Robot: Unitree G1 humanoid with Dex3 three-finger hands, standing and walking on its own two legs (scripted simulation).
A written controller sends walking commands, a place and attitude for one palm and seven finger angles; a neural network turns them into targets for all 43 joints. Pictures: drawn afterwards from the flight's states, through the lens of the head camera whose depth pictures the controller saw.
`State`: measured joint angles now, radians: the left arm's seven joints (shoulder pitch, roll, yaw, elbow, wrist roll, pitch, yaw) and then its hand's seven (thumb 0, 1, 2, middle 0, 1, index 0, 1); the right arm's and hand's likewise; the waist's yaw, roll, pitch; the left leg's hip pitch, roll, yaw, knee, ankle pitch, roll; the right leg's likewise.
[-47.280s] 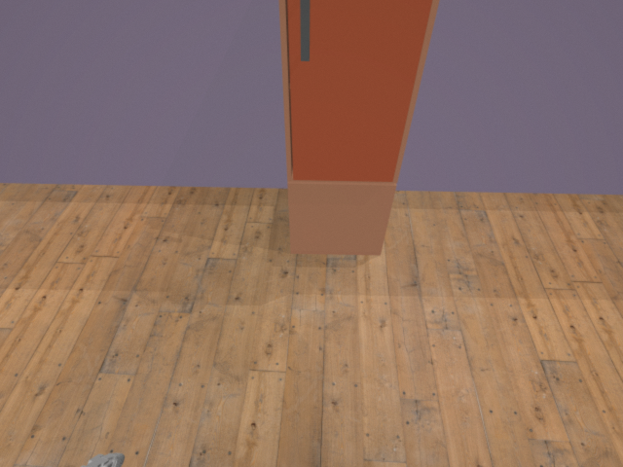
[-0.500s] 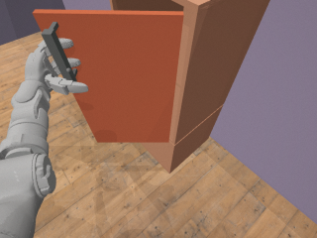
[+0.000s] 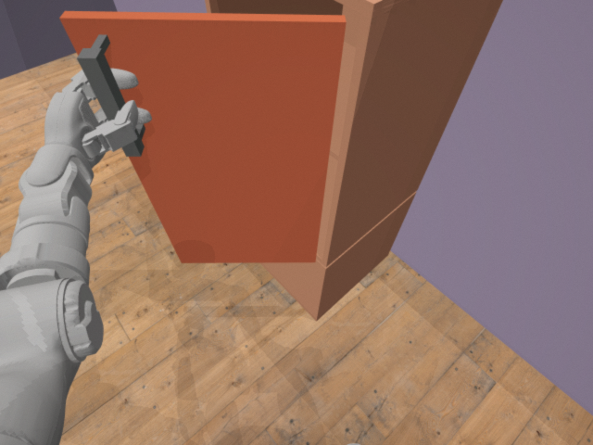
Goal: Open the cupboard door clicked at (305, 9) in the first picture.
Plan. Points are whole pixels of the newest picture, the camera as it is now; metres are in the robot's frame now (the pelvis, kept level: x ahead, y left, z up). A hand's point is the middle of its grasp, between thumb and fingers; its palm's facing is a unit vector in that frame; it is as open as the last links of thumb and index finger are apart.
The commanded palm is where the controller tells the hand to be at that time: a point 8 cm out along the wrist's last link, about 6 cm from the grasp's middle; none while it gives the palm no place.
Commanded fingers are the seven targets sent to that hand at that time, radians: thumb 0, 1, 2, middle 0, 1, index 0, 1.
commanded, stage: close the thumb around the handle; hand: left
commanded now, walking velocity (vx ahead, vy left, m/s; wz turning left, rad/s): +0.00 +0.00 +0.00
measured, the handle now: (119, 99) +0.54 +0.22 +0.16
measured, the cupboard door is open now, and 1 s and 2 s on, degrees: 48 84 97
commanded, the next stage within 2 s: pull the door open along its arc in 0.06 s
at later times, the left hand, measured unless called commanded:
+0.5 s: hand (125, 143) +0.45 +0.20 +0.16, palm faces -0.01 -1.00 +0.01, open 5.8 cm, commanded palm +0.39 +0.25 +0.16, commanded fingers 0.00 0.90 0.90 -0.40 -1.35 -0.40 -1.35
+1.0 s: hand (179, 228) +0.32 +0.11 +0.17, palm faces +0.40 -0.92 +0.04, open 6.2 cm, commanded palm +0.26 +0.16 +0.16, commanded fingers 0.00 0.90 0.90 -0.40 -1.35 -0.40 -1.35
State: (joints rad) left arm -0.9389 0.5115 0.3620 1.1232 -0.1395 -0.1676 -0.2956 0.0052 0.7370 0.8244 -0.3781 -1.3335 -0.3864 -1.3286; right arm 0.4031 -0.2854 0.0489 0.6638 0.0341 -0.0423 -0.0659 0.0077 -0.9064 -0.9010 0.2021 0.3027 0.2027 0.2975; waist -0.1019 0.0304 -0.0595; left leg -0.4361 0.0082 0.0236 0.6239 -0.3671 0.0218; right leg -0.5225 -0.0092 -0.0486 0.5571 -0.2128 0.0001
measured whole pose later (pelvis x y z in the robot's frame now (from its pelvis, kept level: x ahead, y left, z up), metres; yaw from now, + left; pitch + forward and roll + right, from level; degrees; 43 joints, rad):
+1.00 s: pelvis +0.02 -0.02 +0.01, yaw +1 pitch -1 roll +0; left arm -0.05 -0.03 0.01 -0.23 -0.09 0.36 0.39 0.02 0.68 0.75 -0.32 -1.28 -0.34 -1.29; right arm 0.08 -0.18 0.06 0.60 0.00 0.04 -0.03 0.01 -0.91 -0.90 0.20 0.30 0.20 0.30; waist 0.05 0.07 -0.06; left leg -0.10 0.03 0.01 0.46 -0.33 -0.01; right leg -0.22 0.01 -0.07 0.47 -0.23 -0.03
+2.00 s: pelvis -0.04 -0.01 +0.01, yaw +2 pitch -6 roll +0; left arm -0.18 -0.14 -0.21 -0.06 0.02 0.33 0.56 0.00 -0.39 0.34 -0.31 -1.12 -0.32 -1.12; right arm 0.09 -0.15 0.05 0.68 -0.02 0.07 -0.03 0.01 -0.91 -0.90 0.20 0.30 0.20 0.30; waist 0.05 0.05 0.00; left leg -0.11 -0.01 -0.01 0.47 -0.27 0.01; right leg -0.20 -0.03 -0.08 0.44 -0.15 -0.01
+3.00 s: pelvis +0.00 -0.02 +0.01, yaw +1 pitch -3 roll +0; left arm 0.25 0.12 -0.11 -0.48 -0.13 0.28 0.00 -0.01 -0.50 0.30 -0.21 -0.33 -0.18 -0.33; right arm 0.16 -0.20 0.08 0.51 0.03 0.06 -0.02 0.01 -0.91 -0.90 0.20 0.30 0.20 0.30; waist 0.04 0.06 -0.03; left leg -0.11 0.02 0.01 0.50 -0.34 -0.01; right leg -0.23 0.00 -0.06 0.51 -0.23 -0.03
